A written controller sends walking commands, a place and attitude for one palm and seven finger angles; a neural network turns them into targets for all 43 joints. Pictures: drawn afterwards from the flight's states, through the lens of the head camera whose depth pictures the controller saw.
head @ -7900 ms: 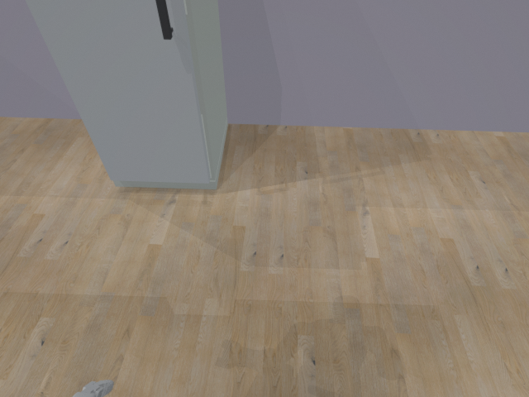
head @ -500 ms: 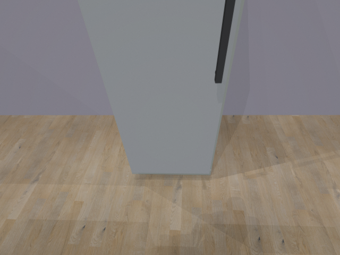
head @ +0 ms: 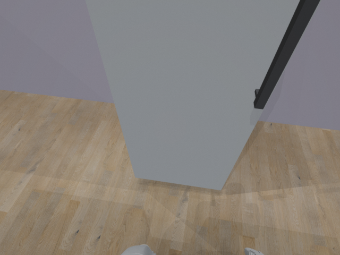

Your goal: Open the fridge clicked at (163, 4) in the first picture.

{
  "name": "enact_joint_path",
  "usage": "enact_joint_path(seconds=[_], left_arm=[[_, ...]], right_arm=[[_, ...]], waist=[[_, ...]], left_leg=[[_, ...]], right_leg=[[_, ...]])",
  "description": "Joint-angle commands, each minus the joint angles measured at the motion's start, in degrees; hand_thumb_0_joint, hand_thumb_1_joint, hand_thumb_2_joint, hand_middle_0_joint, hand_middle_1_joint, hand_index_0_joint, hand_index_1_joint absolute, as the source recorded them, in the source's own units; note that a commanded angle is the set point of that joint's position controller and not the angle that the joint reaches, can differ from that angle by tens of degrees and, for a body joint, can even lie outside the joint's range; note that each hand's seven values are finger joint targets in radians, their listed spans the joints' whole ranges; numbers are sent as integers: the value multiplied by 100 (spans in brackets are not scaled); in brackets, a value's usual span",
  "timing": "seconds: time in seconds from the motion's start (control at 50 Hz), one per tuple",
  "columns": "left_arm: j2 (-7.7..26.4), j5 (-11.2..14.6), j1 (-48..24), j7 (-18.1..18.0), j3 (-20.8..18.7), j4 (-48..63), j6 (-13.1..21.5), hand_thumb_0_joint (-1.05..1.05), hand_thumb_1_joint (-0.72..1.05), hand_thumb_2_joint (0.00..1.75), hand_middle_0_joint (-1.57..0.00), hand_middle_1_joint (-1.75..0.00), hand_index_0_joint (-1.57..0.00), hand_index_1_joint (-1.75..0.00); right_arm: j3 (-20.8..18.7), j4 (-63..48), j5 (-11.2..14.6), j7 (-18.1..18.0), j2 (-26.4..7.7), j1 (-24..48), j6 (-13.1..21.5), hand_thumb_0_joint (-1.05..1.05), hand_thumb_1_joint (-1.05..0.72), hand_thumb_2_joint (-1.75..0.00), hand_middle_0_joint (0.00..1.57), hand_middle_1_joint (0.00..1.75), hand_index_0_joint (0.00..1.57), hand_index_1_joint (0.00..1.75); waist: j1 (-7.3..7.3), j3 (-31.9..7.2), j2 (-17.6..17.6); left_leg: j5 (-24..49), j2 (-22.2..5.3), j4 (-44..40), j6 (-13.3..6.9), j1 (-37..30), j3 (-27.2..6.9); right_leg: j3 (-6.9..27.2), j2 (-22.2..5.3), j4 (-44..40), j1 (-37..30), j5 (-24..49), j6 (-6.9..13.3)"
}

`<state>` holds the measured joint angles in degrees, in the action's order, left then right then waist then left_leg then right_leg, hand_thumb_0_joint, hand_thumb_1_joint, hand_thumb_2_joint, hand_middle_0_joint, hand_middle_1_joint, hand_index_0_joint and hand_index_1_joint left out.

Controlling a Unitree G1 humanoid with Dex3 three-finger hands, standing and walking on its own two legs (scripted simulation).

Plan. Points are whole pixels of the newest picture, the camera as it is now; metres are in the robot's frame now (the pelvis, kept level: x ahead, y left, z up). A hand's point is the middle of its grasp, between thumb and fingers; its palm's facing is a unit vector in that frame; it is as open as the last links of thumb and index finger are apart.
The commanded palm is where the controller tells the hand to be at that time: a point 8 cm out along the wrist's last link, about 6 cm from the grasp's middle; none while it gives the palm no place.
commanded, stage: come to a stop and stand still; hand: right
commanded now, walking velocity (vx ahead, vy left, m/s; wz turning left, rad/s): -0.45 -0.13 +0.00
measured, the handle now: (294, 20) +0.52 -0.19 +0.29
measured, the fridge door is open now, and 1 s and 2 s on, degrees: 0 0 0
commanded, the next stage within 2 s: look again from close up in 1.54 s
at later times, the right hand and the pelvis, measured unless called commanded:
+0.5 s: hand out of the picture +0.10 -0.23 -0.16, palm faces +0.03 +0.97 -0.23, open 7.4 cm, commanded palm none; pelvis +0.04 -0.03 +0.02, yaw +3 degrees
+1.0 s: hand out of the picture -0.03 -0.13 -0.12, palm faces +0.06 +0.97 -0.24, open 7.4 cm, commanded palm none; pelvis -0.01 +0.03 +0.03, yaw +2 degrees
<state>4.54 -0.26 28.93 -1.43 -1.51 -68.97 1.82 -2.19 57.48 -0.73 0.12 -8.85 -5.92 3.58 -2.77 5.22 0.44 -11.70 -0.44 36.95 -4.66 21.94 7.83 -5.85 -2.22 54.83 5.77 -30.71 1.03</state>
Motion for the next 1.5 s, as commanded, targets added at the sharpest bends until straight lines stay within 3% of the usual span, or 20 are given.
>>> enact_joint_path(seconds=[0.0, 0.06, 0.22, 0.24, 0.28, 0.32, 0.44, 0.58, 0.64, 0.68, 0.7, 0.78, 0.88, 1.0, 1.12, 1.16, 1.2, 1.26, 1.36, 1.48], left_arm=[[496, -14, -491, 5, -120, 722, 31, 0, 90, 90, -20, -30, -20, -30], [181, -21, -21, -41, 0, 599, -213, 0, 90, 90, -20, -30, -20, -30], [696, -28, -864, -33, -232, 1067, -340, 0, 90, 90, -20, -30, -20, -30], [835, -35, -780, -22, -260, 1069, -311, 0, 90, 90, -20, -30, -20, -30], [1662, -91, -792, -28, -359, 1273, -214, 0, 90, 90, -20, -30, -20, -30], [1675, -131, -1146, -125, -339, 1352, -227, 0, 90, 90, -20, -30, -20, -30], [1480, -110, -1726, -149, -309, 1636, -211, 0, 90, 90, -20, -30, -20, -30], [1587, -158, -1589, -8, -407, 1517, -291, 0, 90, 90, -20, -30, -20, -30], [1416, -124, -1923, 49, -412, 1512, -393, 0, 90, 90, -20, -30, -20, -30], [708, -32, -2088, 110, -258, 1731, -467, 0, 90, 90, -20, -30, -20, -30], [1002, -96, -2267, 146, -315, 1790, -486, 0, 90, 90, -20, -30, -20, -30], [1031, -146, -1248, 254, -354, 1208, -450, 0, 90, 90, -20, -30, -20, -30], [1050, -147, -1546, 242, -277, 1275, -280, 0, 90, 90, -20, -30, -20, -30], [963, -59, -1761, 151, -174, 1327, -333, 0, 90, 90, -20, -30, -20, -30], [794, 19, -1305, 105, -105, 1050, -249, 0, 90, 90, -20, -30, -20, -30], [1144, -6, -945, 42, -145, 909, -110, 0, 90, 90, -20, -30, -20, -30], [1578, -50, -1023, -6, -212, 934, -134, 0, 90, 90, -20, -30, -20, -30], [1241, -72, -1460, -76, -97, 934, -127, 0, 90, 90, -20, -30, -20, -30], [1062, -21, -1816, -80, -63, 1000, -143, 0, 90, 90, -20, -30, -20, -30], [926, -21, -1449, -8, -37, 799, -131, 0, 90, 90, -20, -30, -20, -30]], right_arm=[[-217, 105, 27, -196, -920, -1105, -74, 0, -90, -90, 20, 30, 20, 30], [-39, -76, -57, -265, -518, -312, -89, 0, -90, -90, 20, 30, 20, 30], [-278, -244, -43, -248, -921, -570, -434, 0, -90, -90, 20, 30, 20, 30], [-270, -286, -21, -248, -883, -523, -474, 0, -90, -90, 20, 30, 20, 30], [-181, -402, 68, -265, -452, -990, -545, 0, -90, -90, 20, 30, 20, 30], [-255, -364, -2, -333, -640, -835, -621, 0, -90, -90, 20, 30, 20, 30], [-293, -338, -25, -187, -738, -1045, -673, 0, -90, -90, 20, 30, 20, 30], [-152, -381, -31, -88, -536, -944, -608, 0, -90, -90, 20, 30, 20, 30], [-161, 140, -32, -98, -545, -2130, -523, 0, -90, -90, 20, 30, 20, 30], [-202, -44, -140, -158, -1323, -1713, -457, 0, -90, -90, 20, 30, 20, 30], [-195, -278, -114, -193, -1394, -1151, -463, 0, -90, -90, 20, 30, 20, 30], [-159, -242, -58, -196, -990, -627, -243, 0, -90, -90, 20, 30, 20, 30], [-133, 222, -42, -218, -778, -2074, -108, 0, -90, -90, 20, 30, 20, 30], [-139, 404, -105, -279, -787, -2277, -151, 0, -90, -90, 20, 30, 20, 30], [-131, 431, -86, -270, -827, -1538, -252, 0, -90, -90, 20, 30, 20, 30], [-63, 427, -26, -268, -515, -1578, -317, 0, -90, -90, 20, 30, 20, 30], [18, 435, -12, -282, -182, -1690, -379, 0, -90, -90, 20, 30, 20, 30], [54, 527, -52, -253, -207, -1446, -467, 0, -90, -90, 20, 30, 20, 30], [80, 742, -51, -212, -276, -1779, -382, 0, -90, -90, 20, 30, 20, 30], [114, 573, -35, -193, -531, -1139, -264, 0, -90, -90, 20, 30, 20, 30]], waist=[[472, -139, -39], [-112, -157, -148], [131, -508, -1108], [47, -595, -848], [123, -979, 1625], [119, -932, 1095], [229, -992, 741], [30, -911, 1353], [564, -759, 795], [538, 97, -1507], [494, 475, -1033], [72, 569, -987], [677, -45, -869], [720, -363, -1173], [311, -346, -1370], [209, -606, -199], [254, -538, 1020], [315, 107, 1414], [525, -62, 352], [240, -15, -784]], left_leg=[[1605, -2130, -2120, -1098, -992, -2407], [3076, -1552, -2000, -605, 261, -954], [2941, -1286, -766, -368, -517, -972], [2322, -1118, -442, -129, -273, -886], [-2328, 44, 1622, 623, 258, -239], [-2568, 103, 3223, 566, 237, -1133], [-1470, 10, 3532, 779, 691, -1050], [-1945, -98, 630, 657, -365, -422], [-892, 12, -1338, 524, -2004, -68], [-3705, -2059, -3376, -245, -669, -3057], [-3869, -2376, -3680, -410, 492, -3163], [-1986, -1521, -3178, 22, 136, -1881], [324, -1693, -2462, -123, -2187, -1767], [2482, -1864, -1870, -367, -2411, -1743], [1695, -1336, -1506, 33, -956, -1175], [493, -812, -805, 373, -288, -857], [-1595, -435, -149, 672, -251, -368], [-1569, -509, 423, 647, -228, -471], [-65, -490, -1237, 635, -1012, -613], [296, -747, -1813, 444, -648, -973]], right_leg=[[667, -377, 2154, 2293, 403, -9], [606, -389, 343, 1083, 503, -206], [258, -31, -1930, 820, 1943, -356], [369, -206, -2494, 352, 2890, -281], [2477, -2430, -3357, 111, 6935, 859], [2160, -2279, -3376, 714, 6291, 1188], [1236, -1588, -3322, 230, 4998, 872], [1525, -1410, -3951, 522, 1601, 709], [866, -684, -3784, 1855, -242, 60], [294, 119, -1583, 2718, 136, -439], [708, -85, -887, 2304, 413, -321], [563, -47, 63, 2234, 1564, -308], [449, -40, -205, 3037, 1531, -464], [426, -50, -869, 2554, 859, -516], [113, 177, -2830, 458, 1866, -363], [562, -412, -3339, -616, 2974, -201], [1610, -1582, -3692, -82, 3306, 508], [1410, -1233, -4118, 523, 3157, 570], [833, -701, -3508, 762, 2804, 315], [624, -401, -3495, 218, 2436, -25]])
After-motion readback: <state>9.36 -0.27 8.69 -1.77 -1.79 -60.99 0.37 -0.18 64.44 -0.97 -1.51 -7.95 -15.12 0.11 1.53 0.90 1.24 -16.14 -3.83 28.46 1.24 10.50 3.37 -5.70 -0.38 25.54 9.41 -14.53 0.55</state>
